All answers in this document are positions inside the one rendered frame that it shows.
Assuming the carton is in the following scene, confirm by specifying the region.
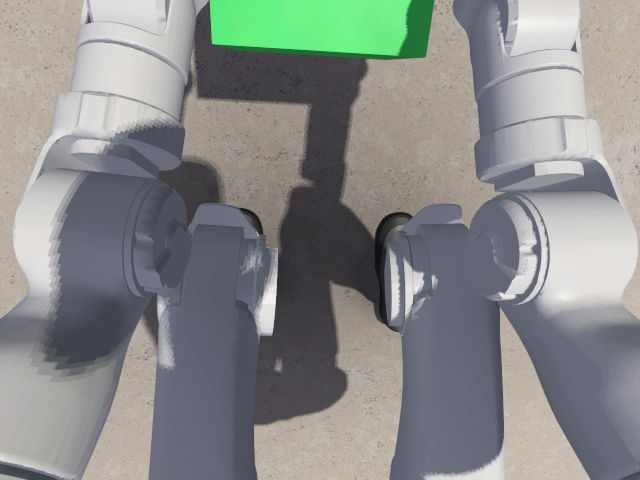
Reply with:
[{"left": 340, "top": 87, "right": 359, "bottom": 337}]
[{"left": 210, "top": 0, "right": 434, "bottom": 60}]

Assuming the right robot forearm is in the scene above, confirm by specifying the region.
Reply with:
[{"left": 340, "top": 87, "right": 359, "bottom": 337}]
[{"left": 452, "top": 0, "right": 638, "bottom": 256}]

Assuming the robot right thigh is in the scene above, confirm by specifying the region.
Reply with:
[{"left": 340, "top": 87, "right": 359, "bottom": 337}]
[{"left": 384, "top": 223, "right": 505, "bottom": 480}]

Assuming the robot right foot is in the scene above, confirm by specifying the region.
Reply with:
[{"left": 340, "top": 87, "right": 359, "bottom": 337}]
[{"left": 375, "top": 212, "right": 413, "bottom": 332}]

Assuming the robot right upper arm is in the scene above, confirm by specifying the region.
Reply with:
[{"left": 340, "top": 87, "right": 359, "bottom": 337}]
[{"left": 462, "top": 190, "right": 640, "bottom": 480}]

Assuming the robot left upper arm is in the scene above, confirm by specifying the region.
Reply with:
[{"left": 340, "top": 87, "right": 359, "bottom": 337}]
[{"left": 0, "top": 168, "right": 192, "bottom": 480}]

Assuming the left robot forearm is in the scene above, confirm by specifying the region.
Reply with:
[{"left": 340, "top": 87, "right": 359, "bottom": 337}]
[{"left": 13, "top": 0, "right": 209, "bottom": 267}]

